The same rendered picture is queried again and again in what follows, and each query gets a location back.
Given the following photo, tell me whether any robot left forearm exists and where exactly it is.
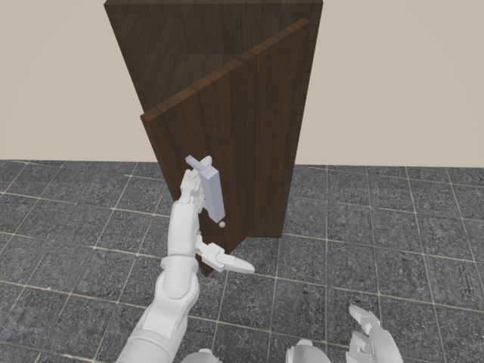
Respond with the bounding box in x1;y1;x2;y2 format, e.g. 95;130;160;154
115;254;200;363

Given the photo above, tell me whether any robot right hand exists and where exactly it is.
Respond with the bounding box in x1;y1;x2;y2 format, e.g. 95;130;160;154
346;305;404;363

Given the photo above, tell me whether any right robot thigh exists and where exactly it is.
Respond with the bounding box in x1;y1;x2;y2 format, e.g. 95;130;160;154
286;344;331;363

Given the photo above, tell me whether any handle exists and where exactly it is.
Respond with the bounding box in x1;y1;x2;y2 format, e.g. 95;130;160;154
185;155;225;223

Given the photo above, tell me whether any robot left hand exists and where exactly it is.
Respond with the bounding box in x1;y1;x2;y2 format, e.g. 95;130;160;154
168;156;255;274

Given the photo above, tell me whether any right robot shin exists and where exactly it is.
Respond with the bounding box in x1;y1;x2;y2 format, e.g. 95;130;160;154
297;340;312;346

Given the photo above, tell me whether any cupboard door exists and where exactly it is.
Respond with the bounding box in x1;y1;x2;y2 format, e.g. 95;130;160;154
140;18;311;277

